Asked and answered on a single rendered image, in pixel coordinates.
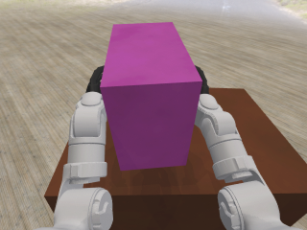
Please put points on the right robot forearm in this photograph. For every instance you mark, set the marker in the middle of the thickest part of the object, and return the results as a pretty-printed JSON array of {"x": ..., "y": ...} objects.
[{"x": 229, "y": 156}]

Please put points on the robot right hand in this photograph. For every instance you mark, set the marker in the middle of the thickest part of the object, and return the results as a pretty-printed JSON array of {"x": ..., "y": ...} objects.
[{"x": 204, "y": 86}]

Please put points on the left robot forearm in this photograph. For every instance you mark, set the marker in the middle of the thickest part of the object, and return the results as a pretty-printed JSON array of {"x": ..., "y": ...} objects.
[{"x": 86, "y": 141}]

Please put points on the robot left hand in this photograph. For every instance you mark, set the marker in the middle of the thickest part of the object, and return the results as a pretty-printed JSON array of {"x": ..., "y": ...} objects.
[{"x": 94, "y": 82}]

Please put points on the carton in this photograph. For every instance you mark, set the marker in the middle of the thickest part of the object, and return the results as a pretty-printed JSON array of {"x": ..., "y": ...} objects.
[{"x": 151, "y": 90}]

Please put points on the robot right upper arm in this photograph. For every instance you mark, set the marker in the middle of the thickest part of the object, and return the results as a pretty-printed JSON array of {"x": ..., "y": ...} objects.
[{"x": 249, "y": 206}]

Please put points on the robot left upper arm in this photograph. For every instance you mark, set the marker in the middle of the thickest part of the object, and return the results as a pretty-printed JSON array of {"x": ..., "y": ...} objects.
[{"x": 83, "y": 209}]

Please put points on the pedestal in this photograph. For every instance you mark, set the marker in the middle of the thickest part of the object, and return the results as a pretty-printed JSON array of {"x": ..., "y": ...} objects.
[{"x": 186, "y": 197}]

